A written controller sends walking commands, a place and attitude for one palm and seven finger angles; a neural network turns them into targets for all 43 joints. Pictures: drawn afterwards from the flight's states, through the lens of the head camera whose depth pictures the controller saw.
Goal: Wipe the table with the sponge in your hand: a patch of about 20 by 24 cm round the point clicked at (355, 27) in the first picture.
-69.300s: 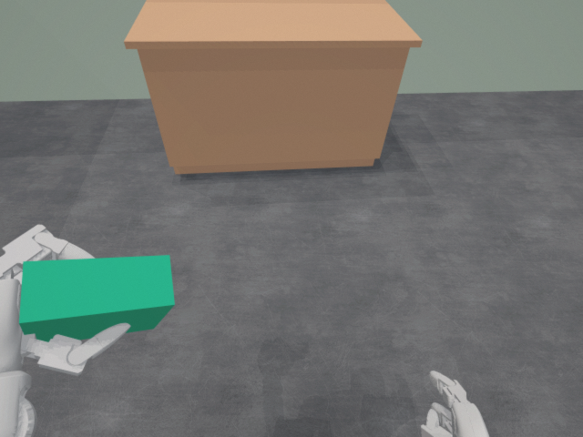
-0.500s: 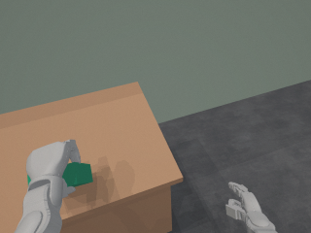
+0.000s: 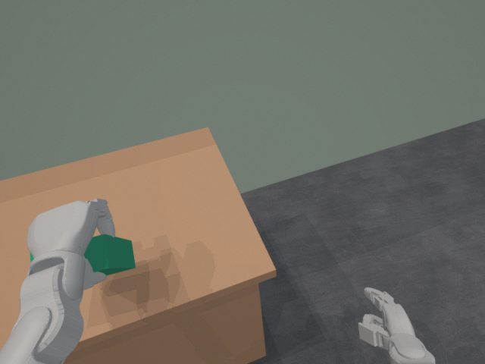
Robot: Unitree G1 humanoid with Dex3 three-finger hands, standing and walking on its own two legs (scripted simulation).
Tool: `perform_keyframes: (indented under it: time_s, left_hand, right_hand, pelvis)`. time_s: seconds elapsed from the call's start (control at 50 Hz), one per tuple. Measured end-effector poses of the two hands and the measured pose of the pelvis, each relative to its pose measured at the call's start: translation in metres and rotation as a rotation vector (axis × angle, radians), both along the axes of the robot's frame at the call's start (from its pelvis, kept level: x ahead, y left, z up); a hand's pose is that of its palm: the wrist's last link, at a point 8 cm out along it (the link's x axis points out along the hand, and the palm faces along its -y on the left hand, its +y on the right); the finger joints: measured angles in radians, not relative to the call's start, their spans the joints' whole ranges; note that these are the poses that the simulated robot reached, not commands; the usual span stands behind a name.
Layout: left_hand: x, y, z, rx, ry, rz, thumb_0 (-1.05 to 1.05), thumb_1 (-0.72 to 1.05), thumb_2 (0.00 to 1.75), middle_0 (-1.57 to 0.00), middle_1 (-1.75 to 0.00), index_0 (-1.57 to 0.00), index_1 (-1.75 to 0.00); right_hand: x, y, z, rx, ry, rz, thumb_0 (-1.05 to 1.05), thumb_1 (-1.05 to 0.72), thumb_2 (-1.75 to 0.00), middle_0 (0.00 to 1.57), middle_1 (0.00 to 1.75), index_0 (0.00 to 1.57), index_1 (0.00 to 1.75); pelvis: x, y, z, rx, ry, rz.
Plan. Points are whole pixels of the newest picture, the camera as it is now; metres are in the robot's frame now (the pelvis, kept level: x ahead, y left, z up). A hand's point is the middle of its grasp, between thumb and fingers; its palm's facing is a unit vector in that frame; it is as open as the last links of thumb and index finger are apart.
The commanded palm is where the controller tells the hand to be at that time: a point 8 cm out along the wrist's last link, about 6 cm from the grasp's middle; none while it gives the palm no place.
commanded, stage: lift the sponge slowly off the table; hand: left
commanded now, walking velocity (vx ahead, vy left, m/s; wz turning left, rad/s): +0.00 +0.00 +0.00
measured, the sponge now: (94, 261) +0.25 +0.31 +0.05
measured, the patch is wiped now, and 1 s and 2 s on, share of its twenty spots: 1.00 1.00 1.00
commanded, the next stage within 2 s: bring the sponge back beside the body in 0.50 s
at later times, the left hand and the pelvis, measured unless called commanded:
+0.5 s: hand (74, 234) +0.24 +0.29 +0.14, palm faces +0.10 -0.08 -0.99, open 9.1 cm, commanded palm +0.20 +0.29 +0.21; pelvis +0.00 +0.00 +0.00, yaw +0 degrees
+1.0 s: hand (73, 249) +0.22 +0.29 +0.13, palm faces +0.08 -0.13 -0.99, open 9.1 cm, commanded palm +0.19 +0.29 +0.20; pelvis -0.01 +0.01 +0.00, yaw +0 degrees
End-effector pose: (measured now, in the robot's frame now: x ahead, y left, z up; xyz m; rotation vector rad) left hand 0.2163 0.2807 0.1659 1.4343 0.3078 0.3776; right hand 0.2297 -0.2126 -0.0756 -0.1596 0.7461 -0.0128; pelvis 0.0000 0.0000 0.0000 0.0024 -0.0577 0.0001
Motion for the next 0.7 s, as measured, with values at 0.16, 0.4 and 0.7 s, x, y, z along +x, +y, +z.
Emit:
perform_keyframes:
  time_s: [0.16,0.4,0.7]
  left_hand:
    - [0.007,0.001,0.006,0.009,0.017,-0.015,-0.02,-0.49,1.05,-0.82,-1.45,-0.9,-1.44]
    - [0.003,-0.004,0.028,0.01,-0.047,-0.026,-0.02,-0.49,1.05,-0.82,-1.45,-0.9,-1.44]
    - [0.001,-0.006,0.018,-0.013,-0.001,-0.062,-0.02,-0.49,1.05,-0.82,-1.45,-0.9,-1.44]
  right_hand:
    - [0.002,-0.002,0.0,-0.012,-0.008,0.006,0.01,-0.91,-0.9,0.2,0.3,0.2,0.3]
    - [0.012,0.004,0.004,0.016,-0.036,0.02,0.01,-0.91,-0.9,0.2,0.3,0.2,0.3]
    - [0.012,0.018,0.008,0.004,-0.045,0.048,0.01,-0.91,-0.9,0.2,0.3,0.2,0.3]
  pelvis:
    - [-0.001,-0.004,0.0,0.0,0.002,0.009]
    - [0.002,-0.002,0.0,0.001,0.006,0.003]
    - [-0.005,0.003,0.0,-0.002,0.003,0.013]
